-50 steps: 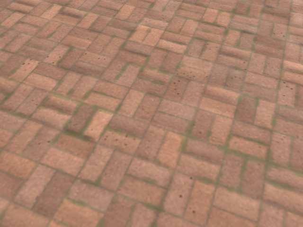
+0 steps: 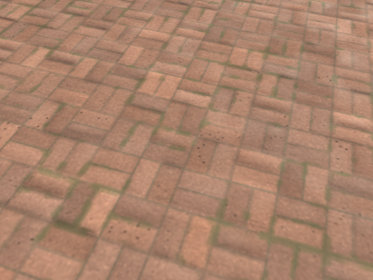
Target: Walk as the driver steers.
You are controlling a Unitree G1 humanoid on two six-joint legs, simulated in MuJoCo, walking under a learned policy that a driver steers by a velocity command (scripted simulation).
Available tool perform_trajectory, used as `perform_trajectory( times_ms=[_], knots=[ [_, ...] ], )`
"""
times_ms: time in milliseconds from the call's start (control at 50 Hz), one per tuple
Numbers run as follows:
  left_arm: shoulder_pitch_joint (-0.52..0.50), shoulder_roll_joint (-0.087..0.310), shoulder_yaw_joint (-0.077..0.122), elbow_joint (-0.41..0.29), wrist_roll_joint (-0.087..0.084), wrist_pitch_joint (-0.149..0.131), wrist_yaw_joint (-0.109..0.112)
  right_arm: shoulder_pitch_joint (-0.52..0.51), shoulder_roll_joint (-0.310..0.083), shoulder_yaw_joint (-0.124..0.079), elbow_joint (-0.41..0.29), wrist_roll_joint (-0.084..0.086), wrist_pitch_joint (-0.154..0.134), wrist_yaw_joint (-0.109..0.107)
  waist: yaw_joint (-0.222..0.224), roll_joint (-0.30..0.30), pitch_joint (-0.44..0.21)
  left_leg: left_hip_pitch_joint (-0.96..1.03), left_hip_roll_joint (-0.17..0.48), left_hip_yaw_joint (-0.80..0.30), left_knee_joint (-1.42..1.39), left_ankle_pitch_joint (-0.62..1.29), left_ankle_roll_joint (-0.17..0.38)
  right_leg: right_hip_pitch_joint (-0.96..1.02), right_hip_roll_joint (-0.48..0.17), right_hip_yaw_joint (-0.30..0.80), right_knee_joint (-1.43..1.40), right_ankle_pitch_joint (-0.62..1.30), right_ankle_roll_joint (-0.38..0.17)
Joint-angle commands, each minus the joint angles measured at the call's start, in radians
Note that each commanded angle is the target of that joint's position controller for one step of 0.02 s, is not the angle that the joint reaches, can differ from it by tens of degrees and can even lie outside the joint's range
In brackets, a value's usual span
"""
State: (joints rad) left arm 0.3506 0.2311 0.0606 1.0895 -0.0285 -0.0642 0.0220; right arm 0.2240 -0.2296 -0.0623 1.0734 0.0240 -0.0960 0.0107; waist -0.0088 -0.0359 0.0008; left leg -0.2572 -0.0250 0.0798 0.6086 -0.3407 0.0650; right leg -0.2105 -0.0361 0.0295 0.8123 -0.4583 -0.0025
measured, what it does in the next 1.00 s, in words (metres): walks ahead, turning left: right foot, then left foot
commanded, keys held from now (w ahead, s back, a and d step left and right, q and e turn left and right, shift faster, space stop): w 0.16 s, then w+q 0.76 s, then w+e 0.08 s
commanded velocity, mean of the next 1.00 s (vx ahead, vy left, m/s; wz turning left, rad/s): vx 0.47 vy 0.00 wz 0.35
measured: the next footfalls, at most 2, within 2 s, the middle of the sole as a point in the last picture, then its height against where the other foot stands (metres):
right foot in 0.42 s outside the picture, level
left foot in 0.96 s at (132, 264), level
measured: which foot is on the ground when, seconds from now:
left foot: down 0.00-0.44, up 0.46-0.94, down 0.96-1.00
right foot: up 0.00-0.40, down 0.42-0.98, up 1.00-1.00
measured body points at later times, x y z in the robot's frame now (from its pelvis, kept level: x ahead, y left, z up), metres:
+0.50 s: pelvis +0.24 -0.05 +0.00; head +0.28 -0.05 +0.45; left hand +0.41 +0.22 -0.10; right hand +0.22 -0.31 -0.15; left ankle +0.04 +0.08 -0.64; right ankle +0.35 -0.14 -0.73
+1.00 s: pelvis +0.48 +0.06 -0.01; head +0.51 +0.09 +0.44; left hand +0.39 +0.33 -0.15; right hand +0.76 -0.10 -0.10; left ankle +0.54 +0.18 -0.73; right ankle +0.36 -0.15 -0.68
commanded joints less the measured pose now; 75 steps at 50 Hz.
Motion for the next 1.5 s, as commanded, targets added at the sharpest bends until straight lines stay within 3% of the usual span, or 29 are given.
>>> perform_trajectory(
  times_ms=[20,60,100,220,320,360,400,420,440,460,480,500,540,580,640,760,860,920,960,980,1000,1020,1060,1100,1180,1300,1400,1460,1500],
  knots=[
    [-0.173,0.084,0.011,-0.142,-0.019,-0.058,-0.012,0.221,-0.123,-0.013,0.03,-0.017,-0.024,0.005,-0.079,0.174,0.047,0.436,0.397,-0.661,-0.374,0.114,0.226,-0.644,0.004,0.066,0.48,-0.027,-0.048],
    [-0.173,0.084,0.018,-0.132,-0.015,-0.062,-0.018,0.154,-0.092,0.004,0.001,-0.018,-0.027,0.013,-0.038,0.081,0.065,0.381,0.329,-0.454,-0.386,0.235,0.167,-0.647,-0.066,0.042,0.421,0.137,-0.078],
    [-0.183,0.082,0.027,-0.135,-0.003,-0.05,-0.025,0.164,-0.065,0.019,0.001,-0.023,-0.014,0.009,-0.024,0.106,0.058,0.325,0.267,-0.316,-0.412,0.357,0.126,-0.568,-0.09,0.008,0.318,0.216,-0.069],
    [-0.412,0.025,0.002,-0.23,0.007,-0.034,-0.033,0.21,-0.129,0.012,-0.014,-0.025,0.006,-0.028,-0.054,0.1,0.119,0.183,0.216,-0.206,-0.497,0.389,0.13,-0.468,-0.038,-0.06,-0.102,0.416,0.002],
    [-0.504,0.07,0.001,-0.281,-0.004,-0.047,-0.053,0.257,-0.136,-0.006,-0.009,-0.002,0.011,-0.034,-0.05,0.125,0.145,0.23,0.259,-0.231,-0.469,0.381,0.118,-0.389,-0.012,-0.03,-0.27,0.48,-0.01],
    [-0.464,0.11,0.014,-0.285,-0.005,-0.055,-0.056,0.236,-0.148,-0.017,-0.018,-0.001,0.018,-0.036,-0.009,0.141,0.11,0.271,0.276,-0.239,-0.402,0.491,0.097,-0.303,0.004,-0.026,-0.303,0.441,-0.029],
    [-0.252,0.178,0.052,-0.234,-0.005,-0.058,-0.044,0.2,-0.147,-0.019,-0.041,-0.01,0.026,-0.032,0.104,0.157,-0.036,0.235,0.218,-0.199,-0.152,0.752,0.057,0.003,0.049,-0.057,-0.305,0.389,-0.069],
    [-0.058,0.231,0.071,-0.199,0.007,-0.057,-0.034,0.173,-0.121,-0.008,-0.074,-0.022,0.029,-0.028,0.185,0.128,-0.183,0.056,0.162,-0.171,0.116,0.599,0.021,0.311,-0.068,0.057,-0.261,0.35,-0.121],
    [0.051,0.32,0.088,-0.183,0.034,-0.05,-0.029,0.279,0.014,0.021,-0.105,-0.02,0.018,-0.028,0.132,-0.136,-0.369,-0.286,0.001,-0.109,0.5,0.061,-0.044,0.651,-0.339,0.483,-0.347,0.128,-0.241],
    [0.03,0.251,0.063,-0.19,0.037,-0.051,-0.036,0.296,-0.014,0.018,-0.101,0.015,0.001,-0.024,0.122,-0.254,-0.423,-0.403,-0.008,-0.224,0.696,-0.236,-0.035,0.632,-0.406,0.776,-0.537,-0.016,-0.286],
    [-0.069,0.17,0.04,-0.202,0.025,-0.053,-0.037,0.216,-0.096,-0.006,-0.122,0.036,-0.004,-0.026,0.103,-0.173,-0.232,-0.488,0.051,-0.219,0.766,-0.176,-0.022,0.482,-0.371,0.626,-0.557,-0.063,-0.231],
    [-0.141,0.124,0.027,-0.212,0.019,-0.055,-0.037,0.156,-0.109,-0.012,-0.135,0.031,-0.003,-0.031,0.081,-0.091,-0.123,-0.477,0.103,-0.189,0.747,-0.082,-0.01,0.317,-0.338,0.455,-0.568,0.01,-0.191],
    [-0.228,0.082,0.016,-0.203,0.039,-0.063,-0.044,0.147,-0.083,-0.027,-0.137,0.011,0.016,-0.039,0.012,-0.057,-0.037,-0.356,0.17,-0.19,0.649,0.025,0.0,0.074,-0.257,0.23,-0.621,0.192,-0.149],
    [-0.237,0.078,0.019,-0.185,0.042,-0.065,-0.043,0.162,-0.042,-0.029,-0.149,0.014,0.046,-0.035,-0.018,-0.076,-0.011,-0.306,0.191,-0.179,0.606,0.041,0.004,-0.011,-0.24,0.118,-0.668,0.243,-0.157],
    [-0.215,0.123,0.033,-0.17,0.042,-0.071,-0.025,0.08,-0.06,-0.039,-0.203,0.005,0.069,-0.036,-0.025,-0.035,0.035,-0.398,0.202,-0.19,0.527,0.137,-0.012,-0.017,-0.254,0.034,-0.719,0.297,-0.185],
    [-0.137,0.173,0.046,-0.167,0.039,-0.055,0.003,-0.108,-0.054,-0.027,-0.271,-0.004,0.054,0.006,0.029,0.008,0.074,-0.444,0.177,-0.119,0.225,0.376,-0.033,0.082,-0.236,-0.148,-0.725,0.398,-0.162],
    [-0.049,0.212,0.061,-0.159,0.016,-0.024,0.003,-0.248,-0.059,-0.014,-0.351,-0.001,0.054,0.039,0.076,0.006,0.112,-0.464,0.148,-0.042,0.074,0.273,-0.002,0.25,-0.276,-0.214,-0.652,0.466,-0.141],
    [-0.074,0.25,0.072,-0.176,0.004,-0.002,0.002,-0.172,-0.113,-0.038,-0.367,0.001,0.059,0.047,0.006,-0.044,0.03,-0.285,0.052,0.045,0.047,0.123,0.052,0.298,-0.279,-0.263,-0.438,0.933,-0.109],
    [-0.056,0.214,0.052,-0.17,0.01,0.003,-0.001,0.148,-0.216,-0.099,-0.276,0.004,0.06,0.028,-0.152,0.013,-0.144,0.236,-0.007,-0.002,-0.048,0.213,0.122,0.076,-0.214,-0.297,-0.011,0.932,-0.053],
    [0.014,0.087,0.011,-0.208,0.043,-0.015,-0.015,0.228,-0.34,-0.122,-0.245,0.002,0.059,0.01,-0.096,0.269,-0.225,0.583,0.282,-0.495,-0.107,0.105,0.261,-0.362,-0.076,-0.287,0.387,0.199,0.013],
    [0.01,0.093,0.002,-0.202,0.009,-0.057,-0.026,0.258,-0.31,-0.099,-0.269,-0.008,0.047,0.011,-0.095,0.231,-0.396,0.658,0.434,-0.885,-0.295,0.047,0.349,-0.481,0.023,-0.041,0.568,-0.152,0.008],
    [-0.12,0.166,0.025,-0.226,-0.042,-0.071,-0.032,0.221,-0.238,-0.075,-0.262,-0.021,0.033,0.019,-0.126,0.131,-0.288,0.598,0.411,-0.73,-0.317,0.129,0.28,-0.576,-0.02,0.018,0.617,-0.084,-0.014],
    [-0.165,0.154,0.026,-0.216,-0.019,-0.071,-0.021,0.061,-0.167,-0.055,-0.277,-0.021,0.02,0.018,-0.059,0.07,-0.125,0.31,0.337,-0.43,-0.314,0.279,0.199,-0.531,-0.117,0.022,0.49,0.083,-0.035],
    [-0.105,0.146,0.037,-0.185,-0.011,-0.033,-0.019,-0.014,-0.107,-0.04,-0.279,-0.035,0.005,0.016,0.005,0.119,-0.075,0.143,0.281,-0.283,-0.383,0.316,0.157,-0.404,-0.155,0.048,0.418,0.184,-0.036],
    [-0.127,0.101,0.034,-0.184,-0.007,0.007,-0.015,0.018,-0.123,-0.046,-0.239,-0.045,-0.022,-0.002,0.017,0.081,-0.004,0.114,0.256,-0.117,-0.455,0.432,0.139,-0.468,-0.13,0.078,0.293,0.322,-0.016],
    [-0.273,0.068,0.019,-0.235,0.008,-0.006,-0.039,0.05,-0.136,-0.042,-0.215,-0.04,-0.022,-0.03,-0.028,0.086,0.066,0.17,0.239,0.045,-0.509,0.418,0.086,-0.495,-0.076,0.016,-0.059,0.596,-0.02],
    [-0.386,0.052,0.004,-0.307,0.008,-0.008,-0.074,0.126,-0.151,-0.049,-0.177,-0.024,0.008,-0.04,-0.063,0.077,0.11,0.368,0.3,0.104,-0.432,0.588,0.077,-0.569,-0.048,-0.059,-0.18,0.501,-0.061],
    [-0.347,0.09,0.02,-0.336,0.002,-0.005,-0.093,0.091,-0.195,-0.058,-0.192,-0.016,0.033,-0.053,-0.004,0.128,0.044,0.417,0.313,0.141,-0.266,1.047,0.051,-0.43,0.031,-0.147,-0.183,0.349,-0.111],
    [-0.143,0.169,0.059,-0.306,-0.004,0.001,-0.089,0.056,-0.226,-0.062,-0.205,-0.014,0.048,-0.059,0.117,0.15,-0.077,0.366,0.29,0.152,0.024,1.207,0.02,-0.148,0.103,-0.169,-0.205,0.303,-0.166]
  ],
)
Velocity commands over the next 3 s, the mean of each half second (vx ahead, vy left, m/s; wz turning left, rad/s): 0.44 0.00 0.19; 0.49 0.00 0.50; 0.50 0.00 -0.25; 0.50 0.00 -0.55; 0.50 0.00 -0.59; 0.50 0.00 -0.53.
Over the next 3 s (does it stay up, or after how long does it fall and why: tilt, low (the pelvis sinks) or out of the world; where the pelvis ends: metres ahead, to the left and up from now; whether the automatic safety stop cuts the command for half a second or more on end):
stays up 1.57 0.02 0.00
